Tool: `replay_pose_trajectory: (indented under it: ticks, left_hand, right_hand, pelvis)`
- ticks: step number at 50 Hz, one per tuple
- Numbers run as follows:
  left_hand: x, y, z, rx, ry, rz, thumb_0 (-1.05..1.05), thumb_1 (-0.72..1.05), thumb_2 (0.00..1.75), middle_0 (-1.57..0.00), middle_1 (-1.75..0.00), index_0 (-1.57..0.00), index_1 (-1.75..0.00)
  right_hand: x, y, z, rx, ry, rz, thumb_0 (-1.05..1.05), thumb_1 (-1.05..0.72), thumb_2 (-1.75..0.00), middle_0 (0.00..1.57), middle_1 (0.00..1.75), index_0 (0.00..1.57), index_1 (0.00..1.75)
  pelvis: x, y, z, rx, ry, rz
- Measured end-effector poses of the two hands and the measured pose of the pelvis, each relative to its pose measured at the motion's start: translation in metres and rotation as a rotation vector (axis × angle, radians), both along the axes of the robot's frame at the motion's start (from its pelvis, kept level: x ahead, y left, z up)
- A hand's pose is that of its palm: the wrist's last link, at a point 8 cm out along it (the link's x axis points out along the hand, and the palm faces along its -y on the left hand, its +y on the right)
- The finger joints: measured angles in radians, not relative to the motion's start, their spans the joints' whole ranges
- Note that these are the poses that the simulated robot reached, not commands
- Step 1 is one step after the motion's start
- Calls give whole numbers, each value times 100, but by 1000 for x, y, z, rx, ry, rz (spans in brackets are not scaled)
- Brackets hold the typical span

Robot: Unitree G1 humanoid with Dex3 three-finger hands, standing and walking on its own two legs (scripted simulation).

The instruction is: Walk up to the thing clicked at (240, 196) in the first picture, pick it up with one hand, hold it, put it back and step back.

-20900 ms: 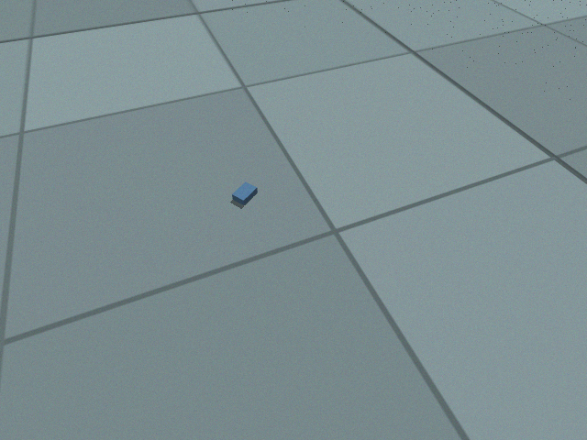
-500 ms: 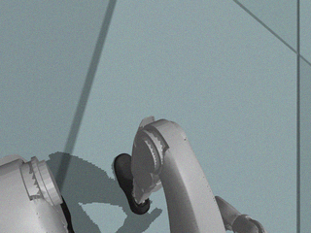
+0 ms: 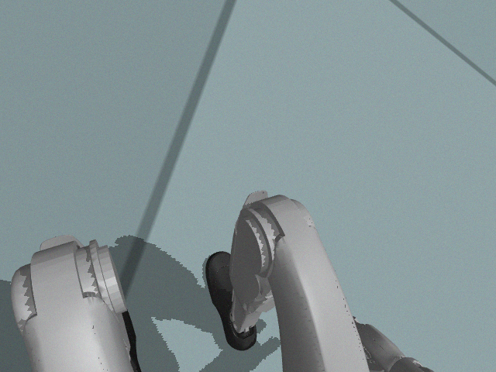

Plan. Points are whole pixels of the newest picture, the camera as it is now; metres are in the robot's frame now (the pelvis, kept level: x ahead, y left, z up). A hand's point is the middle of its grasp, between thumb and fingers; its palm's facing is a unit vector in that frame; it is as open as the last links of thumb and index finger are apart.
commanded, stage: settle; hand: left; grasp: from above
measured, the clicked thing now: out of the picture +0.42 +0.39 -0.25
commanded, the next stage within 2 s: lift in 0.46 s
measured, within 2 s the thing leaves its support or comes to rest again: neither
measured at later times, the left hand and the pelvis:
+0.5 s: hand out of the picture +0.41 +0.36 -0.13, palm faces -0.44 -0.06 -0.89, open 9.7 cm; pelvis -0.01 -0.01 +0.02, yaw +4 degrees
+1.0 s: hand out of the picture +0.38 +0.37 -0.05, palm faces -0.46 -0.10 -0.88, open 9.7 cm; pelvis -0.01 +0.00 +0.08, yaw +7 degrees
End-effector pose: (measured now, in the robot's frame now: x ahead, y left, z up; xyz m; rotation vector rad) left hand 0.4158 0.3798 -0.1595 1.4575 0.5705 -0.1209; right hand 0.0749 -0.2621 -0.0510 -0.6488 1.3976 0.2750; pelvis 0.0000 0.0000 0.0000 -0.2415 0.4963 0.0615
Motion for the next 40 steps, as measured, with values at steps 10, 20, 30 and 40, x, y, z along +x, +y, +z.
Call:
replay_pose_trajectory:
  ticks: [10,20,30,40]
  left_hand:
    - [0,-15,44,-9,35,-82,-1,9,37,-76,-41,-77,-38]
    - [0,-22,74,-4,2,-107,-1,8,35,-78,-39,-79,-36]
    - [-2,-15,91,32,37,-92,-1,7,37,-78,-39,-79,-37]
    - [-6,-19,113,-4,33,-69,-1,7,38,-78,-39,-80,-36]
  right_hand:
    - [15,-3,-2,24,-73,-77,0,-91,-90,20,30,20,29]
    - [24,-3,-7,33,-108,-103,0,-91,-90,20,30,20,29]
    - [10,-2,-12,32,-75,-160,0,-91,-90,20,30,20,29]
    - [-1,-5,1,11,-47,-233,0,-92,-91,20,30,20,30]
  pelvis:
    - [-4,0,13,21,35,17]
    - [-9,-5,19,46,45,31]
    - [-10,-6,26,65,65,42]
    - [-9,-5,43,67,97,52]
